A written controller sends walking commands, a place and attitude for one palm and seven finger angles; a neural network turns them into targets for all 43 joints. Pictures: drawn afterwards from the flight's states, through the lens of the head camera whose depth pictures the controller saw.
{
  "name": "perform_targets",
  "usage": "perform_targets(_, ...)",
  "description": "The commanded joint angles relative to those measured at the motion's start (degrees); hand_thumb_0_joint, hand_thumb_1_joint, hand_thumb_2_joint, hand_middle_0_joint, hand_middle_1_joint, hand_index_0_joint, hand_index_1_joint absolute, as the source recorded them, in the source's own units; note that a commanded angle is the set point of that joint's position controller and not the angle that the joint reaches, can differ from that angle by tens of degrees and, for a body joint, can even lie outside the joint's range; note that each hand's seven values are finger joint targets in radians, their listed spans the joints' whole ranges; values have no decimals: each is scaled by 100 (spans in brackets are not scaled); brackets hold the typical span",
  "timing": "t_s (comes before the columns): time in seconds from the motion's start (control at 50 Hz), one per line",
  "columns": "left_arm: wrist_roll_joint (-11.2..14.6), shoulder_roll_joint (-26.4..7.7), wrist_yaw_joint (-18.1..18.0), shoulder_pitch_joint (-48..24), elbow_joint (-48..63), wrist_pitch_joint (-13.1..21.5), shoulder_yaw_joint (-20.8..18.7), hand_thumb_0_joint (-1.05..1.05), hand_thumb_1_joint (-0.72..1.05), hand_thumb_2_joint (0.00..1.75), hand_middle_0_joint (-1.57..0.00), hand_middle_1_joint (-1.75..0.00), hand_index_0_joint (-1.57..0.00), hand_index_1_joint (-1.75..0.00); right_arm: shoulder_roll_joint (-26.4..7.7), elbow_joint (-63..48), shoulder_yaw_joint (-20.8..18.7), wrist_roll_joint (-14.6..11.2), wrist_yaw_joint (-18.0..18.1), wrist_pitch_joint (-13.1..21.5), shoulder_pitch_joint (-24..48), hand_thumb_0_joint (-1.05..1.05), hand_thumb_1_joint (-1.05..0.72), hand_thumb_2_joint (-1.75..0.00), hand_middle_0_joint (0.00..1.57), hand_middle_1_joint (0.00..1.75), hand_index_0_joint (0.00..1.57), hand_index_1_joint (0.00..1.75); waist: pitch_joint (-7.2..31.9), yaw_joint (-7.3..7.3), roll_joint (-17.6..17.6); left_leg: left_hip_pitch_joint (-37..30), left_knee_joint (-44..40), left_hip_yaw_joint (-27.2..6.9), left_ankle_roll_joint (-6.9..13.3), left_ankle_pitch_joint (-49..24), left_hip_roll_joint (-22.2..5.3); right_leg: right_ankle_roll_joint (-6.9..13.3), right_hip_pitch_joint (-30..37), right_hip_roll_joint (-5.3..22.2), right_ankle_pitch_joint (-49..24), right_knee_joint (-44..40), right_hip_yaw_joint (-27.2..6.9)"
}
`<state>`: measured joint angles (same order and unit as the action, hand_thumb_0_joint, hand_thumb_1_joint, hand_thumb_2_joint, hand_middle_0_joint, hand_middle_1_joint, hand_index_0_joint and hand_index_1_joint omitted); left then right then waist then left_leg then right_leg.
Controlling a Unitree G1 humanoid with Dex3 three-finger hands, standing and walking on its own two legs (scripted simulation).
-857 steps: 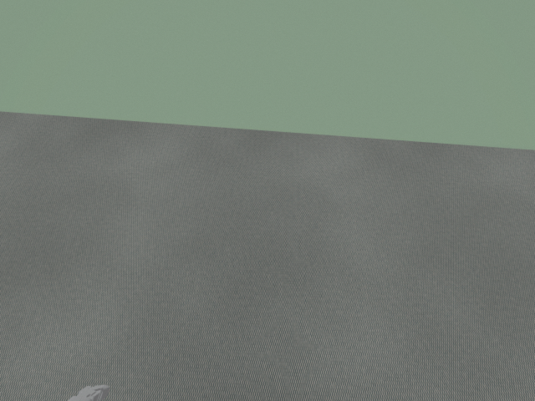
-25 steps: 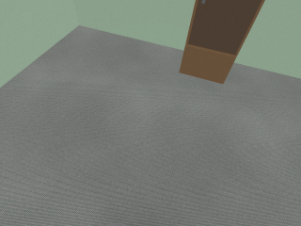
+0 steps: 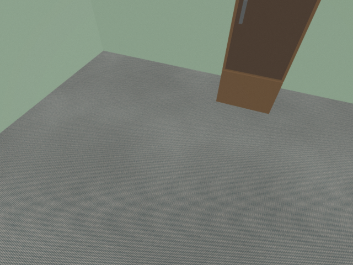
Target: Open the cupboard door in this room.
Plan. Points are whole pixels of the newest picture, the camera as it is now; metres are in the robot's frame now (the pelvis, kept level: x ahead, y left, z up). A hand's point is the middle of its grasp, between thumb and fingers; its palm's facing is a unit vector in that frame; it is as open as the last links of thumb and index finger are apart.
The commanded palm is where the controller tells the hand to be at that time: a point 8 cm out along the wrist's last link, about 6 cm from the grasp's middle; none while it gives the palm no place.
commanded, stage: turn or walk to find it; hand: left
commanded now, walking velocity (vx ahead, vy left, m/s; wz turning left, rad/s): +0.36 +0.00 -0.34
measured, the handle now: (243, 11) +1.50 -0.34 +0.01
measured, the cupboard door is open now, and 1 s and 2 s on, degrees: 0 0 0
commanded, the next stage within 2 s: stand and wait in 0.78 s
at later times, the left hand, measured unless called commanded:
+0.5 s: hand (117, 248) +0.20 +0.18 -0.18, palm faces -0.12 -0.98 -0.17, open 7.4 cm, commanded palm none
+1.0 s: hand (137, 198) +0.35 +0.15 -0.18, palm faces +0.04 -0.98 -0.19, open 7.2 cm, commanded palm none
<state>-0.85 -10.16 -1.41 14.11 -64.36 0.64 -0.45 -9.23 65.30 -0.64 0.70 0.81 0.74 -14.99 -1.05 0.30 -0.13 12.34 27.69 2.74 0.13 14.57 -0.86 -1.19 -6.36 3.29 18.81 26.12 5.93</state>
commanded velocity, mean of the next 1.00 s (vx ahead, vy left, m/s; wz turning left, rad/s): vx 0.17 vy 0.00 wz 0.00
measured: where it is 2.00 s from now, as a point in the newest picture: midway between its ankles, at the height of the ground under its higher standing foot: (188, 261)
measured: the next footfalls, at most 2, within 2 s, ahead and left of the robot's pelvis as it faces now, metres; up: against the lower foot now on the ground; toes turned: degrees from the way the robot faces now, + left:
right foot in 0.64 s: +0.35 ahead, -0.17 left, +0.00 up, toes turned -16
left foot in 1.00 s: +0.34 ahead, +0.08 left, +0.00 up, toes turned +8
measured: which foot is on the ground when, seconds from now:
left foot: down 0.00-0.64, up 0.66-0.98, down 1.00-1.00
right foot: down 0.00-0.24, up 0.26-0.62, down 0.64-1.00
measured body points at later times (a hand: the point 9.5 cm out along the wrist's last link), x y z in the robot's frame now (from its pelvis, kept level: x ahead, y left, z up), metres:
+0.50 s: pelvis +0.13 +0.00 +0.00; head +0.17 +0.00 +0.45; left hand +0.21 +0.23 -0.16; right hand +0.01 -0.19 -0.15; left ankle +0.02 +0.10 -0.74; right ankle +0.19 -0.14 -0.67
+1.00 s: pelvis +0.26 -0.04 -0.01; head +0.27 -0.02 +0.44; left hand +0.34 +0.20 -0.16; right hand +0.34 -0.29 -0.15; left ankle +0.29 +0.07 -0.74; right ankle +0.31 -0.16 -0.74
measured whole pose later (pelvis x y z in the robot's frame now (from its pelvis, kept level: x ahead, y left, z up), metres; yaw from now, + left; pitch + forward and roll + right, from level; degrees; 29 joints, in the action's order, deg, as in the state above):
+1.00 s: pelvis +0.26 -0.04 -0.01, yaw +0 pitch -2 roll -2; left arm -1.1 -10.7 -1.6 8.6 -57.1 -0.1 -1.7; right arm -11.8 55.4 -2.6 0.8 0.4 0.1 -10.2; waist -2.9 -0.1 -0.7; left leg 19.5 39.2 5.1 -2.4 18.6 -5.7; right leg 1.3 -17.1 4.9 12.6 32.7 15.6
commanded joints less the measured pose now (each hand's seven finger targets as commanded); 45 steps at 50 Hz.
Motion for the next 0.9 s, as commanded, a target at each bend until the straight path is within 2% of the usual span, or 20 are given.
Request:
perform_targets(0.0, -6, -636, 60, 536, 31, 24, -146, 0, 90, 90, -20, -30, -20, -30, -578, -203, -129, 25, 11, 55, -304, 0, -90, -90, 20, 30, 20, 30, -698, -35, 199, 370, -296, -148, 38, 759, -469, 374, -535, 487, 876, -791, -715)
perform_targets(0.08, -24, -822, 56, 1101, -81, 74, -315, 0, 90, 90, -20, -30, -20, -30, -458, -507, -179, 59, -31, 107, 41, 0, -90, -90, 20, 30, 20, 30, -1042, -237, 948, 1473, 1070, 538, -51, 1022, -309, 911, -114, 1171, 1339, -1384, -1853)
perform_targets(0.12, -52, -782, 43, 1312, -152, 146, -348, 0, 90, 90, -20, -30, -20, -30, -452, -694, -201, 55, -56, 162, 348, 0, -90, -90, 20, 30, 20, 30, -1128, -291, 831, 1798, 1404, 556, -77, 1251, -452, 1145, 81, 1405, 275, -1307, -2081)
perform_targets(0.14, -63, -740, 37, 1358, -177, 167, -340, 0, 90, 90, -20, -30, -20, -30, -442, -721, -205, 40, -68, 190, 365, 0, -90, -90, 20, 30, 20, 30, -1020, -256, 644, 1665, 1274, 586, -64, 1280, -487, 1167, 144, 1384, -310, -1077, -1933)
perform_targets(0.18, -27, -662, 48, 878, -73, 180, -341, 0, 90, 90, -20, -30, -20, -30, -412, -470, -198, 27, -40, 285, -549, 0, -90, -90, 20, 30, 20, 30, -460, 296, 313, -173, -49, 566, 24, 543, -463, 822, -690, 852, -1211, 126, -1083)
perform_targets(0.2, 4, -368, 105, 668, 95, 183, -297, 0, 90, 90, -20, -30, -20, -30, -840, -149, -313, 86, 5, 335, -1448, 0, -90, -90, 20, 30, 20, 30, -206, 626, -1049, -1541, -634, -646, 323, 155, -1170, 451, -1861, 55, -946, 1755, -347)
perform_targets(0.22, -13, -157, 113, 104, 382, 196, -199, 0, 90, 90, -20, -30, -20, -30, -1192, 214, -419, 133, 63, 340, -2395, 0, -90, -90, 20, 30, 20, 30, -298, 914, -2281, -2198, -1360, -2031, 550, -722, -2270, 235, -3171, -421, 1128, 3356, 183)
perform_targets(0.24, -31, -345, 81, -257, 522, 199, -213, 0, 90, 90, -20, -30, -20, -30, -982, 292, -317, 117, 119, 288, -2471, 0, -90, -90, 20, 30, 20, 30, -487, 864, -1536, -2110, -1219, -2135, 863, -1374, -2640, 342, -3516, -67, 1199, 4126, -348)
perform_targets(0.28, -36, -125, 154, -239, 422, 195, -211, 0, 90, 90, -20, -30, -20, -30, -722, 45, -243, 114, 124, 343, -1828, 0, -90, -90, 20, 30, 20, 30, -684, 517, -378, -1631, -1192, -1291, 960, -1865, -2451, 307, -3557, 246, 601, 4542, -518)
perform_targets(0.34, -60, 41, 227, -31, 405, 61, -245, 0, 90, 90, -20, -30, -20, -30, -514, -43, -202, 79, 138, 421, -1460, 0, -90, -90, 20, 30, 20, 30, -694, 164, -466, -1223, -1424, -276, 682, -1690, -2002, 195, -3392, 294, 11, 4428, -411)
perform_targets(0.42, -60, 91, 324, -546, 766, -17, -241, 0, 90, 90, -20, -30, -20, -30, -444, -12, -208, 69, 138, 456, -1462, 0, -90, -90, 20, 30, 20, 30, -908, 82, -641, -1194, -1668, 435, 612, -1887, -1704, 121, -3613, 333, -559, 3375, -98)
perform_targets(0.5, -21, 89, 319, -1066, 981, 60, -211, 0, 90, 90, -20, -30, -20, -30, -461, 67, -227, 63, 143, 411, -1467, 0, -90, -90, 20, 30, 20, 30, -1072, 117, -742, -873, -1556, 701, 580, -3031, -1535, 213, -2470, 80, -1001, 1518, 313)
perform_targets(0.54, -31, -105, 249, -405, 804, 113, -221, 0, 90, 90, -20, -30, -20, -30, -672, 89, -293, 27, 142, 373, -1297, 0, -90, -90, 20, 30, 20, 30, -563, -212, -721, -1135, -689, 636, 551, -4471, -1562, 330, -1568, -146, -1056, 1165, 383)
perform_targets(0.58, -83, -436, 183, 830, 404, 226, -301, 0, 90, 90, -20, -30, -20, -30, -753, 40, -315, -15, 106, 337, -1145, 0, -90, -90, 20, 30, 20, 30, 268, -761, -488, -861, 881, 713, 269, -4121, -1247, 305, 159, -199, -1920, 349, 445)
perform_targets(0.6, -109, -897, 107, 1447, 199, 307, -397, 0, 90, 90, -20, -30, -20, -30, -525, 22, -311, -59, 37, 318, -1288, 0, -90, -90, 20, 30, 20, 30, 834, -948, 113, 121, 2163, 716, 102, -2323, -906, 438, 1477, 625, -3219, 429, -208)
perform_targets(0.62, -78, -1430, 40, 1755, 129, 346, -496, 0, 90, 90, -20, -30, -20, -30, -120, -111, -264, -109, 28, 298, -1584, 0, -90, -90, 20, 30, 20, 30, 1374, -796, 1298, 1319, 3891, 498, -36, 1789, -59, 1028, 2353, 2168, -5626, 408, -1988)
perform_targets(0.64, 39, -1441, 19, 1490, 242, 359, -486, 0, 90, 90, -20, -30, -20, -30, -175, -234, -251, -173, 82, 186, -1486, 0, -90, -90, 20, 30, 20, 30, 1424, -668, 1035, 1163, 4666, -179, 27, 2166, -172, 1408, 1619, 2658, -5904, -57, -2133)
perform_targets(0.68, 29, -1084, -26, 327, 619, 282, -382, 0, 90, 90, -20, -30, -20, -30, -141, -289, -261, -92, 41, 44, -1113, 0, -90, -90, 20, 30, 20, 30, 542, -412, 751, 1537, 5040, -424, -24, 1574, -527, 1287, 308, 2395, -3384, -512, -1760)
perform_targets(0.76, -16, -735, -82, -734, 980, 180, -252, 0, 90, 90, -20, -30, -20, -30, -15, -398, -225, -10, -33, -231, -1153, 0, -90, -90, 20, 30, 20, 30, 201, 211, 613, 795, 3861, -146, -194, 1133, -658, 817, -1479, 1881, -1509, -1045, -393)
perform_targets(0.88, -33, -793, -63, -684, 1118, 34, -250, 0, 90, 90, -20, -30, -20, -30, -118, -863, -150, -7, -74, -206, -590, 0, -90, -90, 20, 30, 20, 30, -17, 82, 882, 568, 2193, 180, -221, 808, -475, 814, -1511, 1551, -279, -1176, -193)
